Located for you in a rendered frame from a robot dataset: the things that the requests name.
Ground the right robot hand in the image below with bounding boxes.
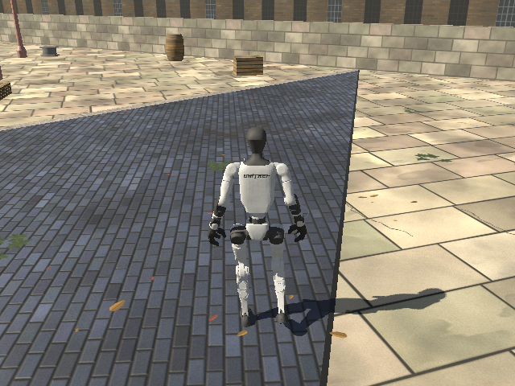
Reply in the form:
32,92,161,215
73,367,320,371
288,224,307,242

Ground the left robot shin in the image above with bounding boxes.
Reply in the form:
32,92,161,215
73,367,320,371
236,265,249,316

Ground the robot right forearm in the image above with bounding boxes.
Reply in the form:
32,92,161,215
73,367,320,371
289,194,305,227

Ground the right robot thigh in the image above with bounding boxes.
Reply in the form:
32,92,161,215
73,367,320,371
268,224,285,273

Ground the left robot hand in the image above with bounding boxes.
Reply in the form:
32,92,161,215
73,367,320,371
207,226,226,246

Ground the right robot upper arm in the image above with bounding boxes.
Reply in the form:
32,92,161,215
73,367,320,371
274,162,297,206

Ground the robot left forearm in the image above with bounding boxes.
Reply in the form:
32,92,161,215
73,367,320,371
209,195,226,230

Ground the left robot upper arm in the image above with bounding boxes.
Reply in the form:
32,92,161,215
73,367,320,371
218,162,240,207

